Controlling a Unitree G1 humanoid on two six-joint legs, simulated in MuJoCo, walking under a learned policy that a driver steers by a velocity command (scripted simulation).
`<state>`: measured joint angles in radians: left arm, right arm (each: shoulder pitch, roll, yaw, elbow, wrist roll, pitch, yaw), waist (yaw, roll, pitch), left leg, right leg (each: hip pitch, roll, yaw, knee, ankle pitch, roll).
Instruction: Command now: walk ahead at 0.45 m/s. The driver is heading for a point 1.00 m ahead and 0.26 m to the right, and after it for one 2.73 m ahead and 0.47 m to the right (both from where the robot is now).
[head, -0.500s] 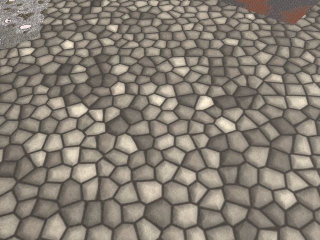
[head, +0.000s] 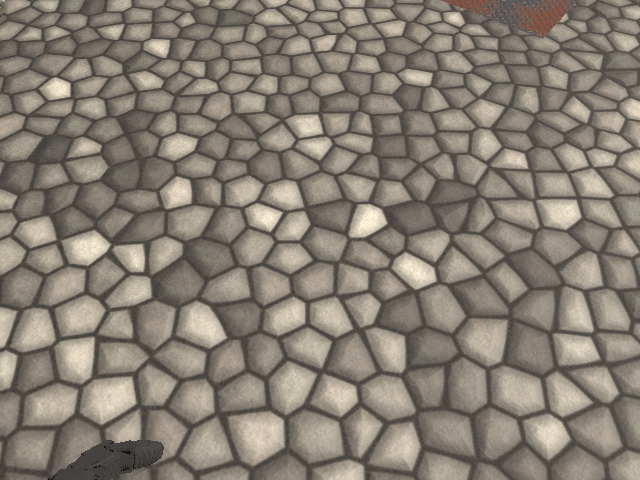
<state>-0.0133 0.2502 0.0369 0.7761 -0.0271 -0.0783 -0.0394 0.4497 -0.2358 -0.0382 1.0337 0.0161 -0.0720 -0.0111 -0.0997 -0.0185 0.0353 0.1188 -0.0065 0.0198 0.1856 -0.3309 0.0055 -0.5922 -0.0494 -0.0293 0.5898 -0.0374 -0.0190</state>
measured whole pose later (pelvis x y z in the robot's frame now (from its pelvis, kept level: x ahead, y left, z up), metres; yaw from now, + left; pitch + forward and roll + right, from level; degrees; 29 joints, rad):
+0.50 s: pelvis +0.27 -0.04 +0.01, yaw +0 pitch +1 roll -2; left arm 0.36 0.25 0.05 0.96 -0.01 -0.09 0.00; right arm 0.06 -0.27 -0.06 0.87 0.01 -0.08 0.00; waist 0.07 0.03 0.01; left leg -0.67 0.12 -0.04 0.62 0.10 0.00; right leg 0.01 0.08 -0.04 0.18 -0.21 -0.06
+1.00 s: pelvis +0.56 +0.02 +0.01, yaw -5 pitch +1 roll +2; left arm 0.15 0.28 0.07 0.88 -0.02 -0.06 -0.01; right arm 0.30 -0.25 -0.06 0.97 -0.01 -0.10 0.00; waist -0.05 -0.04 0.01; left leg -0.01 -0.06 0.15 0.19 -0.20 0.05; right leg -0.70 -0.11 0.08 0.79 0.03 -0.02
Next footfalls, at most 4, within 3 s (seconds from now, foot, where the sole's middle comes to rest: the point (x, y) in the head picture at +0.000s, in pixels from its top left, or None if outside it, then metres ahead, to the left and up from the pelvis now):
0.08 right None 0.23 -0.13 -0.77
0.66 left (251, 446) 0.54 0.11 -0.77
1.20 right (355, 318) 0.83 -0.15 -0.77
1.66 left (307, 216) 1.16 -0.06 -0.77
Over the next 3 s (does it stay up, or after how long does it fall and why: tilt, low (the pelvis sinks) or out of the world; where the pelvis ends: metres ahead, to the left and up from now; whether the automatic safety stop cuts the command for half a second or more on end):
stays up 1.04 -0.14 0.00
